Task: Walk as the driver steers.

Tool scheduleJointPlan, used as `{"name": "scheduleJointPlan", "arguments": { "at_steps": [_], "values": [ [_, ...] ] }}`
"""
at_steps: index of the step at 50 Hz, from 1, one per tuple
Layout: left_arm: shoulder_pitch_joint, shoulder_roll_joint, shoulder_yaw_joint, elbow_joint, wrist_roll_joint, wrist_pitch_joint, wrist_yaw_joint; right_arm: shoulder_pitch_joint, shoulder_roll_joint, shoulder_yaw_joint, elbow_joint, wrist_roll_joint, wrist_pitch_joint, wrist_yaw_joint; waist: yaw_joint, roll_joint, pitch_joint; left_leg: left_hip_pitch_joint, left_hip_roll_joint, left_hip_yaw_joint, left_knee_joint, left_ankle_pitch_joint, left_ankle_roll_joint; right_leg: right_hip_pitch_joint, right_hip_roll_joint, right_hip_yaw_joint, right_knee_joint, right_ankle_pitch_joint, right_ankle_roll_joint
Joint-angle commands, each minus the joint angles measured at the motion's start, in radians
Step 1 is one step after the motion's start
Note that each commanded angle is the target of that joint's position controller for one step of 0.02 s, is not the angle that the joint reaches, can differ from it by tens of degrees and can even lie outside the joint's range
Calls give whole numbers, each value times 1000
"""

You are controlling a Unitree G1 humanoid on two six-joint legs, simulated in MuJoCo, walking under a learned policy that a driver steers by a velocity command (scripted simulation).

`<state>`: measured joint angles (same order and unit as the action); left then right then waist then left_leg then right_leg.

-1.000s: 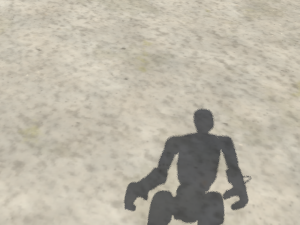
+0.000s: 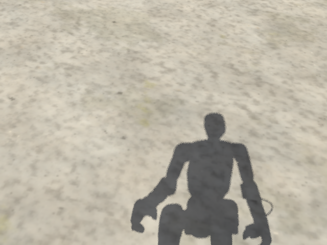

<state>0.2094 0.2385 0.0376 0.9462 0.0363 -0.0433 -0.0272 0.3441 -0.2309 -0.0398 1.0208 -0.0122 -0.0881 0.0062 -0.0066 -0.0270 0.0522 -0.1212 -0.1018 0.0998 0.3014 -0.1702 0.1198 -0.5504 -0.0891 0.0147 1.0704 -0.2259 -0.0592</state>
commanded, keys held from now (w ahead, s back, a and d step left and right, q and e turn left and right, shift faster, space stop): w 0.66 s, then w+e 0.34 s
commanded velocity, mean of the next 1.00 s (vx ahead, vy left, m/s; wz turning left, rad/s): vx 0.50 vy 0.00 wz -0.10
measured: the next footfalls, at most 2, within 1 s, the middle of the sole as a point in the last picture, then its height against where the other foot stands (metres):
right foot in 0.32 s outside the picture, level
left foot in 0.84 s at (149, 208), level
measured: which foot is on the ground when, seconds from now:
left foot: down 0.00-0.34, up 0.36-0.82, down 0.84-1.00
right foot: up 0.00-0.30, down 0.32-0.86, up 0.88-1.00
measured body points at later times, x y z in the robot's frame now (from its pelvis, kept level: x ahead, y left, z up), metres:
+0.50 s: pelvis +0.29 -0.05 +0.00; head +0.31 -0.06 +0.45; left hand +0.33 +0.21 -0.14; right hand +0.33 -0.30 -0.15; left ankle +0.25 +0.09 -0.66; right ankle +0.32 -0.11 -0.74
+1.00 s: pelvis +0.56 +0.00 +0.00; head +0.59 +0.01 +0.44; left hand +0.59 +0.26 -0.16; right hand +0.65 -0.26 -0.13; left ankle +0.61 +0.08 -0.74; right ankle +0.46 -0.11 -0.65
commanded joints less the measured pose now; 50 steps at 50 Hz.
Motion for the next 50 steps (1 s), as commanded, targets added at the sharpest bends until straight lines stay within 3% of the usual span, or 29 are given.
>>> {"name": "scheduleJointPlan", "arguments": {
  "at_steps": [1, 5, 10, 13, 14, 15, 16, 17, 18, 19, 20, 21, 22, 24, 27, 32, 37, 40, 41, 42, 43, 44, 45, 46, 47, 48, 50],
  "values": [
    [-17, 44, 6, -49, 1, 10, -7, 34, -96, -11, -28, 5, -20, -2, 20, 60, 44, -30, 272, -213, -212, 182, 96, -88, -35, -26, -84, 109, 29],
    [-168, 24, -6, -100, -11, 3, -9, 107, -89, -3, -5, 5, -16, -5, -24, 70, 48, 35, 243, -153, -191, 339, 59, -85, -7, -74, -304, 228, 43],
    [-290, 30, -13, -148, -13, -4, -4, 189, -94, 0, 31, -9, -7, -20, -61, 86, 54, 216, 288, -150, -134, 488, 68, -99, 36, -100, -453, 209, 11],
    [-233, 50, -3, -145, -14, -17, 4, 154, -113, -4, 35, -16, -3, -29, -10, 99, 26, 270, 311, -131, -18, 754, 56, 19, 84, -112, -517, 91, -39],
    [-143, 67, 7, -117, -13, -23, 11, 140, -124, -8, 35, -18, -2, -30, 29, 109, -20, 270, 307, -123, 83, 877, 45, 130, 117, -120, -538, 54, -59],
    [15, 87, 20, -64, -9, -31, 21, 121, -127, -8, 33, -14, 1, -27, 97, 92, -99, 231, 281, -98, 255, 886, 28, 314, 139, -129, -605, 90, -86],
    [194, 139, 40, -16, 12, -40, 33, 106, -112, -2, 12, -3, -2, -24, 166, 61, -201, 44, 249, -79, 492, 652, 12, 588, 22, -8, -612, 79, -131],
    [306, 253, 72, -4, 34, -37, 39, 203, -13, 18, -18, 37, -4, -11, 139, -153, -353, -320, 81, -6, 905, 57, -42, 899, -294, 469, -652, -5, -269],
    [252, 215, 67, -1, -5, -23, 24, 183, -92, -8, -2, 13, -2, -13, 123, -84, -355, -449, 29, -138, 1043, -331, -28, 868, -325, 673, -769, 2, -297],
    [129, 173, 57, -16, -26, -21, 21, 96, -102, -17, -31, 3, -1, -13, 69, -47, -175, -514, 96, -165, 1043, -247, -20, 714, -285, 501, -792, -42, -264],
    [59, 103, 40, -27, -26, -27, 16, 42, -87, -14, -45, -2, -6, -8, 50, 0, -80, -503, 134, -160, 987, -177, -20, 574, -244, 389, -839, 3, -235],
    [33, 66, 30, -22, -23, -34, 18, 25, -67, -15, -45, -6, 0, -5, 19, 3, -27, -464, 163, -154, 925, -143, -24, 479, -195, 301, -871, 51, -195],
    [31, 36, 20, -6, -25, -40, 21, 36, -52, -13, -44, -22, 14, 0, -11, -15, -6, -412, 181, -151, 875, -124, -36, 404, -153, 230, -894, 105, -165],
    [81, 38, 18, 23, -23, -57, 23, 46, -23, -10, -41, -29, 36, 13, -28, -21, -15, -377, 182, -129, 838, -100, -55, 370, -126, 164, -912, 208, -160],
    [138, 77, 25, 48, -26, -68, 23, -63, -29, -12, -84, -29, 50, 21, -26, -20, 16, -467, 207, -99, 743, -7, -83, 380, -104, 101, -951, 252, -163],
    [220, 71, 16, 71, -27, -65, 24, -278, -17, 2, -158, -14, 46, 25, 26, -31, 44, -487, 195, -44, 452, 157, -104, 437, -65, 29, -958, 359, -135],
    [307, 86, 18, 103, -17, -54, 37, -403, -37, 2, -212, -12, 36, 19, 65, -36, 53, -502, 162, -44, 311, 136, -87, 598, -114, 83, -888, 468, -148],
    [262, 114, 27, 93, -9, -46, 46, -337, -66, -8, -210, -9, 17, 12, 14, -45, 23, -371, 125, -51, 234, 26, -59, 627, -126, 102, -775, 636, -126],
    [242, 122, 30, 89, -11, -46, 44, -236, -83, -18, -180, -10, 8, 5, -29, -41, -27, -231, 95, -38, 191, 8, -44, 606, -106, 93, -666, 723, -111],
    [226, 112, 28, 83, -19, -46, 39, -70, -115, -33, -130, -21, -6, -6, -99, 0, -122, 2, 110, -51, 138, 56, -19, 521, -53, 56, -476, 672, -90],
    [225, 69, 16, 44, -31, -49, 35, 104, -203, -56, -110, -49, -15, -22, -149, 101, -268, 266, 344, -288, 127, -33, 27, 326, 15, 14, -187, 348, -70],
    [355, -30, 2, 30, -68, -41, 37, 107, -286, -77, -115, -50, -3, -16, -82, 325, -380, 474, 586, -705, 15, -87, 140, 0, 173, -45, 117, -314, -37],
    [288, 84, 31, 44, -37, -26, 44, 22, -194, -62, -139, -26, 12, -12, -68, 135, -285, 358, 533, -690, -22, -187, 114, -65, 102, 42, 194, -266, -52],
    [214, 81, 38, 28, -32, -25, 36, -71, -121, -41, -152, -19, 10, -11, -39, 81, -144, 210, 491, -527, -47, -174, 83, -74, 62, 49, 176, -167, -53],
    [183, 51, 35, 20, -31, -23, 30, -112, -83, -31, -154, -20, 4, -9, -19, 67, -78, 103, 449, -409, -84, -82, 58, -47, 30, 44, 141, -106, -47],
    [167, 43, 39, 18, -18, -13, 23, -115, -63, -26, -146, -17, -2, -13, -4, 90, -46, 40, 413, -320, -104, -21, 34, -22, 11, 40, 114, -81, -40],
    [176, 15, 40, 11, -7, 14, 8, -87, -44, -20, -124, -9, -17, -19, 25, 113, -35, -16, 381, -212, -127, 74, 13, 12, 1, 25, 97, -51, -23]
  ]
}}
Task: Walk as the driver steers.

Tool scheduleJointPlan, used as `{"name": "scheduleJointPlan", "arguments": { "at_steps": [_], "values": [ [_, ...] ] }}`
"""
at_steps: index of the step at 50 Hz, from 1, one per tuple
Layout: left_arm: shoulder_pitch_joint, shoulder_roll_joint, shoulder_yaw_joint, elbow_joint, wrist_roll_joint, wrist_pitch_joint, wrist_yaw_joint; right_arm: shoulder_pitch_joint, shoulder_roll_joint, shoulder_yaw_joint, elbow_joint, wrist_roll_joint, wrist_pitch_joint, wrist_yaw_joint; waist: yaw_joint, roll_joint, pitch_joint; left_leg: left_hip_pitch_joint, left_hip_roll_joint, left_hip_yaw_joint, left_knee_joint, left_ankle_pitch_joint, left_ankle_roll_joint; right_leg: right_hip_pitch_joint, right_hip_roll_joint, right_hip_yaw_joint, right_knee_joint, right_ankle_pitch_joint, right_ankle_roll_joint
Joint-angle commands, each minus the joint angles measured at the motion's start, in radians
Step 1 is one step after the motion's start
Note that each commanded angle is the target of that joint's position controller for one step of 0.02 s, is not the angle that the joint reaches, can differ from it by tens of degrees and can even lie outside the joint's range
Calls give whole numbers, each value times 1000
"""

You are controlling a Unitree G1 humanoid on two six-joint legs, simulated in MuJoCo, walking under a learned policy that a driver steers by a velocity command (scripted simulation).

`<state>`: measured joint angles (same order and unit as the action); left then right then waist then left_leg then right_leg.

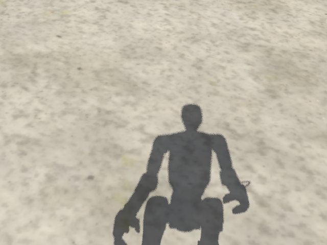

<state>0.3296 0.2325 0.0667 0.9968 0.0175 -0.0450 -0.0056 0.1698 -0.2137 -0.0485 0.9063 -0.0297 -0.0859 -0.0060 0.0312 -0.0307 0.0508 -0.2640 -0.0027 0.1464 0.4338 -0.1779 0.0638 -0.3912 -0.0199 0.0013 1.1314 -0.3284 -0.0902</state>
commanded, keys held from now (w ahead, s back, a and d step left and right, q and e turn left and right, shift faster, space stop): w+e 0.84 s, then w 0.06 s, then q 0.10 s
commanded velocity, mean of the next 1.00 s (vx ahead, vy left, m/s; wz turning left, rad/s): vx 0.49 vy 0.00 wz -0.52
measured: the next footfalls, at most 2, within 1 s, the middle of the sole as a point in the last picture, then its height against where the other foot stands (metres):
right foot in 0.40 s outside the picture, level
left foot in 0.94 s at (198, 194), level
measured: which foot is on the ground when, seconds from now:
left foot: down 0.00-0.38, up 0.40-0.92, down 0.94-1.00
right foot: up 0.00-0.38, down 0.40-0.96, up 0.98-1.00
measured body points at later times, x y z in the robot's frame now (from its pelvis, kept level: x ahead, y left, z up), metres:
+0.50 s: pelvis +0.25 -0.06 -0.01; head +0.28 -0.08 +0.43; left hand +0.45 +0.15 -0.14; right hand +0.21 -0.32 -0.16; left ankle +0.16 +0.09 -0.64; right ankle +0.29 -0.11 -0.74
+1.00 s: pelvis +0.53 -0.13 -0.02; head +0.56 -0.15 +0.43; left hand +0.66 +0.12 -0.15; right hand +0.58 -0.44 -0.11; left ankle +0.66 -0.11 -0.74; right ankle +0.31 -0.12 -0.68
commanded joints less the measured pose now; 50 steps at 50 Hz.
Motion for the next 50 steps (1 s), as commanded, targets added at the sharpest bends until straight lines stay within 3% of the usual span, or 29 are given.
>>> {"name": "scheduleJointPlan", "arguments": {
  "at_steps": [1, 4, 8, 13, 16, 18, 19, 20, 21, 22, 23, 24, 25, 26, 27, 29, 31, 38, 42, 44, 46, 47, 48, 49, 50],
  "values": [
    [39, 13, 11, -50, 12, 25, -19, 110, -64, -13, -1, 14, -29, -7, -8, 111, -33, 129, 279, -223, -267, 129, 70, -164, -71, 33, 33, 71, 12],
    [-57, 9, 9, -92, 16, 40, -32, 153, -82, -19, 16, 16, -40, -9, -8, 104, -5, 147, 272, -126, -288, 201, 73, -261, -89, 15, -6, 169, 26],
    [-210, 5, -3, -156, 13, 37, -49, 190, -81, -16, 31, 10, -39, -10, -28, 99, 37, 161, 241, -14, -294, 273, 68, -285, -81, -28, -222, 299, 38],
    [-353, 11, -16, -222, 19, 34, -62, 264, -122, -26, 54, 9, -27, -20, -65, 99, 56, 280, 277, 66, -261, 404, 62, -231, -50, -118, -439, 288, -2],
    [-333, 33, -7, -229, 24, 34, -57, 270, -150, -33, 60, 6, -7, -29, -42, 121, 25, 365, 290, 116, -126, 738, 49, -146, 15, -165, -489, 159, -53],
    [-201, 63, 11, -197, 24, 30, -47, 264, -182, -43, 56, 5, 14, -29, 13, 136, -54, 384, 291, 133, 108, 927, 46, 3, 88, -185, -523, 62, -98],
    [-67, 86, 27, -157, 28, 20, -37, 253, -190, -45, 47, 9, 24, -25, 72, 109, -130, 314, 282, 146, 318, 839, 28, 181, 118, -170, -603, 91, -126],
    [75, 172, 58, -122, 41, 14, -21, 245, -170, -39, 18, 10, 26, -20, 132, 17, -225, 101, 252, 147, 617, 521, -7, 425, -15, 37, -666, 1, -179],
    [36, 289, 81, -144, 32, 18, -11, 269, -48, -17, -63, 16, 18, 5, 41, -212, -279, -374, 34, 72, 974, -395, -74, 713, -309, 586, -746, 23, -337],
    [81, 275, 78, -150, 7, 35, -5, 113, -143, -34, -97, 10, 3, 9, 105, -31, -276, -491, 20, -141, 1022, -340, -70, 690, -318, 700, -861, 14, -332],
    [15, 239, 67, -140, 1, 37, 3, 61, -129, -28, -119, 24, -11, 14, 65, -7, -133, -534, 79, -160, 966, -215, -57, 574, -300, 534, -875, 90, -297],
    [-36, 184, 54, -145, -6, 31, 4, 85, -127, -26, -104, 24, -19, 11, 17, 48, -66, -467, 112, -160, 864, -146, -54, 442, -253, 437, -888, 234, -254],
    [-80, 155, 46, -152, -11, 22, 7, 101, -126, -29, -92, 9, -11, 7, -22, 65, -39, -399, 131, -165, 801, -130, -62, 355, -199, 352, -893, 351, -221],
    [-102, 131, 37, -158, -18, 11, 10, 132, -120, -27, -87, -10, 9, 7, -51, 52, -48, -333, 139, -170, 761, -123, -76, 300, -160, 295, -901, 424, -209],
    [-96, 127, 32, -158, -21, -1, 9, 140, -113, -27, -88, -18, 28, 11, -62, 44, -60, -302, 138, -169, 734, -126, -88, 275, -140, 271, -902, 475, -206],
    [-56, 152, 36, -148, -24, -18, 5, 115, -97, -24, -106, -20, 51, 18, -66, 35, -56, -314, 130, -152, 674, -99, -109, 249, -111, 242, -911, 518, -204],
    [-8, 170, 39, -144, -21, -21, 3, 33, -97, -21, -139, -19, 60, 20, -41, 16, -32, -368, 128, -143, 596, -28, -123, 247, -96, 247, -929, 491, -189],
    [137, 175, 37, -132, -14, -15, 9, -212, -108, -8, -233, -9, 55, 29, 50, -24, -6, -474, 76, -150, 329, 146, -118, 396, -87, 302, -891, 537, -146],
    [170, 189, 38, -134, -3, -12, 21, -296, -118, 3, -284, 1, 38, 34, 69, -43, 5, -427, 32, -150, 198, 132, -88, 458, -108, 349, -831, 633, -136],
    [127, 201, 39, -143, -1, -15, 28, -215, -134, 1, -269, 2, 29, 31, 20, -56, -7, -269, 12, -144, 114, 105, -54, 430, -115, 339, -796, 710, -99],
    [95, 209, 37, -139, -3, -26, 22, 8, -171, -18, -195, -2, 13, 12, -75, -30, -100, 16, -43, -104, 41, 103, -7, 408, -64, 278, -578, 957, -50],
    [97, 185, 29, -137, -11, -34, 18, 144, -192, -25, -164, -15, -4, 0, -135, -9, -181, 222, 38, -163, 17, 193, 25, 313, -12, 241, -378, 839, -25],
    [208, 87, 8, -159, -47, -37, 17, 257, -294, -45, -161, -39, -11, -9, -113, 185, -353, 526, 342, -533, 68, 455, 144, 74, 108, 153, -20, 333, 28],
    [288, 122, 15, -130, -39, -30, 25, 260, -291, -54, -135, -6, 9, 3, -80, 285, -426, 541, 446, -824, -23, 702, 255, -37, 216, 127, 172, -212, 44],
    [242, 140, 16, -120, -7, -20, 29, 159, -221, -38, -153, 21, 15, 12, -37, 137, -283, 398, 406, -732, -36, 676, 256, -81, 152, 172, 228, -156, 44]
  ]
}}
